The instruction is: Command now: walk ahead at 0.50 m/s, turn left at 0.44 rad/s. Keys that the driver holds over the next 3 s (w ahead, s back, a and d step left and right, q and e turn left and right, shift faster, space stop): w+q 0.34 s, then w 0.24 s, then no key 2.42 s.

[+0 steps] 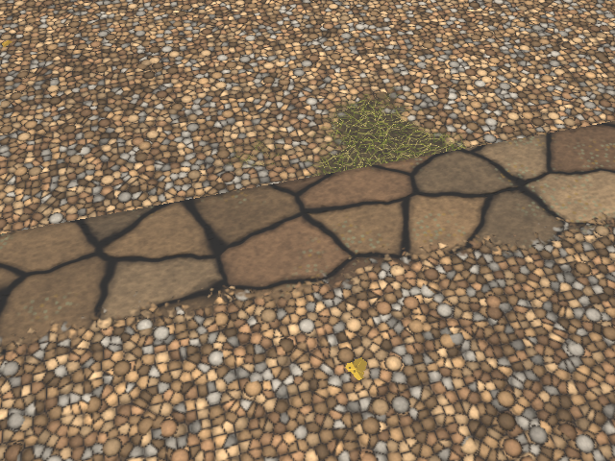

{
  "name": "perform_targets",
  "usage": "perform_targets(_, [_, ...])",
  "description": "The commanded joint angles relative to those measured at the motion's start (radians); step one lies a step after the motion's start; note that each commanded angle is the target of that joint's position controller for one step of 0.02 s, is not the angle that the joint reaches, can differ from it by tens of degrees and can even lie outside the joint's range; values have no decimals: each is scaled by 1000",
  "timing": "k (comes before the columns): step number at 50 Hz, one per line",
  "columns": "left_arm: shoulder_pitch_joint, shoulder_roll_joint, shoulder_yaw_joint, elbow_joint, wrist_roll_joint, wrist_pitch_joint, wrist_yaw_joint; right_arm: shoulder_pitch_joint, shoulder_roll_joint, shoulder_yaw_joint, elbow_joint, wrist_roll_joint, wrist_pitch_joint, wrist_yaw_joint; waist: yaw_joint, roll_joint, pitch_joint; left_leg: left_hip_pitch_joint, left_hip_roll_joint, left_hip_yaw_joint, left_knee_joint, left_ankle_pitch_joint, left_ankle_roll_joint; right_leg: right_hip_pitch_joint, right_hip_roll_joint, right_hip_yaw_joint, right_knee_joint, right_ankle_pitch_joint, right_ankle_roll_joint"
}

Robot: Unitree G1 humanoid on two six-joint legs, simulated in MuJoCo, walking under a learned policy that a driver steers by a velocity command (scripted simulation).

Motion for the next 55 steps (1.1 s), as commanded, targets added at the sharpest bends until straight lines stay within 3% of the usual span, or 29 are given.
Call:
perform_targets(1, [-68,130,11,-141,-30,-78,-17,230,-164,-50,-21,3,-1,-16,-109,64,-215,701,316,-606,-321,-84,224,-632,-29,125,361,68,-30])
perform_targets(2, [-98,127,14,-145,-9,-78,-9,166,-137,-41,-39,0,1,-18,-70,-5,-134,539,276,-505,-337,19,200,-587,-65,109,268,123,-27])
perform_targets(3, [-91,135,24,-149,7,-68,-2,128,-111,-32,-56,-10,1,-20,-32,5,-105,428,245,-442,-362,105,187,-512,-94,110,201,159,-20])
perform_targets(5, [-61,111,24,-155,18,-43,2,109,-113,-34,-73,-12,1,-26,1,45,-92,324,209,-390,-397,201,199,-446,-100,96,133,185,6])
perform_targets(8, [-118,83,17,-183,22,-24,11,146,-149,-45,-68,-5,-3,-44,-7,47,-66,258,177,-312,-411,284,192,-457,-84,72,-19,298,47])
perform_targets(12, [-272,48,3,-220,14,-34,2,211,-154,-47,-53,8,12,-63,-71,77,-54,254,124,-279,-379,183,130,-400,-25,66,-327,530,58])
perform_targets(16, [-360,76,10,-247,-3,-52,-20,266,-156,-48,-40,14,28,-71,-101,93,-47,331,160,-379,-313,104,117,-354,14,85,-469,534,48])
perform_targets(19, [-310,107,25,-238,-5,-67,-31,255,-151,-49,-41,6,36,-76,-66,126,-56,410,200,-447,-232,127,94,-288,12,87,-521,444,6])
perform_targets(21, [-145,144,46,-199,12,-76,-24,236,-100,-32,-52,-3,34,-70,18,114,-151,380,131,-396,-51,253,49,-25,-24,87,-564,451,-63])
perform_targets(22, [9,198,58,-185,23,-75,-16,243,-54,-11,-71,-21,30,-68,76,2,-289,252,64,-310,224,87,13,231,-188,264,-544,434,-132])
perform_targets(23, [100,276,83,-127,20,-61,-25,417,0,5,-73,12,18,-64,8,-357,-374,-118,-73,-202,535,-389,-56,528,-387,720,-619,254,-316])
perform_targets(24, [95,175,63,-135,-8,-58,-31,385,-101,-9,-50,24,13,-66,44,-235,-295,-255,-5,-242,652,-402,-60,491,-389,806,-682,13,-299])
perform_targets(25, [49,119,47,-141,-9,-54,-28,248,-150,-23,-70,18,13,-65,70,-127,-159,-285,29,-231,673,-306,-59,368,-339,651,-697,23,-252])
perform_targets(26, [-5,109,37,-150,3,-47,-28,175,-136,-20,-89,4,12,-66,52,-50,-95,-258,63,-192,645,-236,-61,248,-294,534,-714,140,-228])
perform_targets(28, [-48,81,23,-142,12,-43,-29,142,-106,-21,-107,-11,7,-56,6,-71,-40,-195,119,-163,541,-162,-67,109,-228,399,-757,324,-218])
perform_targets(30, [-54,76,20,-130,6,-46,-32,160,-70,-14,-101,-7,11,-52,-15,-103,-40,-145,125,-121,466,-157,-81,58,-197,313,-778,511,-224])
perform_targets(32, [-55,108,25,-111,6,-46,-29,131,-41,-4,-113,-19,14,-55,-23,-89,-39,-119,120,-89,351,-142,-108,28,-199,225,-767,833,-238])
perform_targets(34, [-59,135,31,-94,3,-33,-20,96,-14,9,-116,-23,12,-53,-17,-89,-66,-52,111,-62,214,-36,-119,8,-173,136,-750,968,-219])
perform_targets(39, [1,147,27,-42,-13,-3,-10,-15,-36,2,-134,-16,14,-41,24,-108,-95,68,63,-53,-15,168,-101,49,-164,94,-700,901,-176])
perform_targets(41, [-14,154,27,-34,-19,5,-7,-18,-56,-7,-141,-22,11,-36,5,-110,-98,110,57,-61,-82,154,-73,70,-179,117,-644,852,-158])
perform_targets(43, [-21,137,21,-28,-19,7,-4,65,-87,-23,-109,-36,7,-42,-39,-77,-131,275,41,-46,-211,294,-34,54,-126,105,-525,800,-111])
perform_targets(44, [3,105,8,-35,3,-2,-4,125,-151,-38,-107,-47,6,-52,-47,0,-206,449,162,-148,-167,675,13,-27,-70,68,-391,643,-63])
perform_targets(45, [132,29,-20,-17,22,-9,-9,151,-166,-34,-116,-66,20,-62,-10,175,-322,709,377,-348,-96,983,169,-239,8,36,-164,165,1])
perform_targets(46, [146,47,-23,-1,9,6,-11,183,-81,-13,-97,-48,33,-57,-38,231,-403,705,442,-460,-144,876,245,-282,4,86,-29,-205,35])
perform_targets(47, [95,105,-6,-8,-6,25,-11,157,-57,-3,-89,-31,40,-47,-41,162,-328,609,397,-452,-194,623,216,-318,-23,106,21,-228,48])
perform_targets(49, [7,107,3,-17,-2,69,8,41,-64,0,-94,-29,44,-40,-16,87,-176,405,332,-377,-277,304,148,-333,-55,91,-2,-143,67])
perform_targets(50, [4,104,6,-17,4,87,18,-11,-81,-5,-97,-35,47,-42,8,113,-147,304,308,-346,-316,195,127,-275,-69,91,-50,-81,74])
perform_targets(52, [33,70,0,6,8,100,28,-59,-84,-9,-92,-47,53,-47,33,146,-123,171,247,-257,-350,119,109,-148,-49,55,-145,7,79])
perform_targets(55, [23,45,-4,25,11,94,27,-54,-60,-4,-66,-41,57,-56,27,133,-141,151,219,-209,-342,-7,98,-45,-37,32,-309,174,60])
